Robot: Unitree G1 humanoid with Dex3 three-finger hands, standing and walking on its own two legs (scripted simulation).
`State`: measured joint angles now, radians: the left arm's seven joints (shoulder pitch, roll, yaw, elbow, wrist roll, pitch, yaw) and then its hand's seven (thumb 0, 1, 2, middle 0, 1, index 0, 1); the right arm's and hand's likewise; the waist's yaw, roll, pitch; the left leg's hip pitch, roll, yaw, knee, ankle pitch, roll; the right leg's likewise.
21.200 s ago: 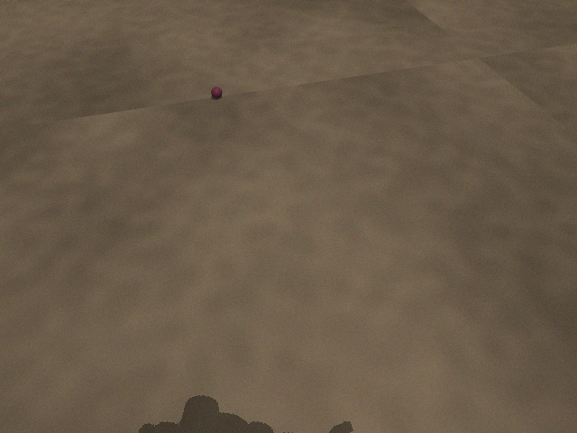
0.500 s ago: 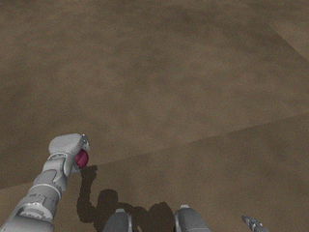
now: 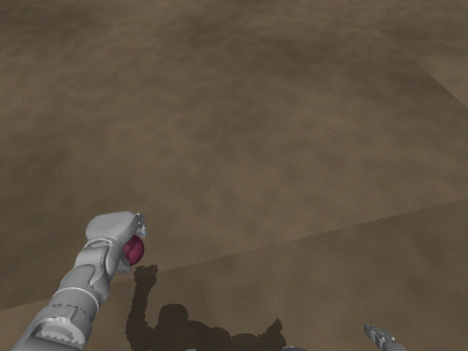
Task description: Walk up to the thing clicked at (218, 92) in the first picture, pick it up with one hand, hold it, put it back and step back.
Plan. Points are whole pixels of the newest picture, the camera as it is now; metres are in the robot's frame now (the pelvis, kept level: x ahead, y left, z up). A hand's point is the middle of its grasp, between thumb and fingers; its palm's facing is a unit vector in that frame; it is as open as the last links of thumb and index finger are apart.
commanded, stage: hold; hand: left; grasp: from above
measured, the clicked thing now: (127, 250) +0.33 +0.23 -0.10
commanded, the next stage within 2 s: crouch in 1.66 s
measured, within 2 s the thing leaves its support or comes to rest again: neither
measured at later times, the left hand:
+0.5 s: hand (122, 245) +0.31 +0.21 -0.03, palm faces -0.46 -0.05 -0.89, open 8.6 cm
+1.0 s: hand (116, 252) +0.29 +0.21 -0.01, palm faces -0.45 -0.05 -0.89, open 8.6 cm
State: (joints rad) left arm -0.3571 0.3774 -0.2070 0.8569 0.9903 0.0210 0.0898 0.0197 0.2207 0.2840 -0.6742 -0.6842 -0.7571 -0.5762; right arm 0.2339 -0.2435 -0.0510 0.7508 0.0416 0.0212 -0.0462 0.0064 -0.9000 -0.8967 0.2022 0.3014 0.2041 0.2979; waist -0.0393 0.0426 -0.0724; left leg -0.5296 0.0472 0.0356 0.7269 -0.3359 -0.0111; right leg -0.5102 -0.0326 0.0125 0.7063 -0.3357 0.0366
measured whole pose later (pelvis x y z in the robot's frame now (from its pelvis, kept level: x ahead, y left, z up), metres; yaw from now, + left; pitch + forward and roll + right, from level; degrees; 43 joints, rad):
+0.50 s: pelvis +0.01 -0.01 +0.01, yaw +0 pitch +4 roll +0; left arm -0.30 0.38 -0.22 0.74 0.99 0.02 0.01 0.03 0.21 0.26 -0.71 -0.66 -0.80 -0.54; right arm 0.21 -0.26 -0.05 0.71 0.05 0.07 -0.05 0.01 -0.90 -0.90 0.20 0.30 0.20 0.30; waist -0.01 0.05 -0.05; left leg -0.37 0.05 0.05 0.58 -0.29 -0.02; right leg -0.37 -0.03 0.02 0.60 -0.30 0.03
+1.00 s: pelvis -0.01 -0.01 +0.02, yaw +0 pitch +1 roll +0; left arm -0.27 0.39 -0.23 0.67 0.98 0.02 -0.03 0.02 0.20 0.26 -0.72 -0.65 -0.81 -0.53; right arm 0.18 -0.25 -0.04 0.70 0.06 0.08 -0.06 0.01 -0.91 -0.90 0.20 0.30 0.20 0.30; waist 0.01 0.05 -0.02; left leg -0.30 0.04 0.05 0.51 -0.23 -0.02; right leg -0.30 -0.03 0.02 0.53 -0.25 0.03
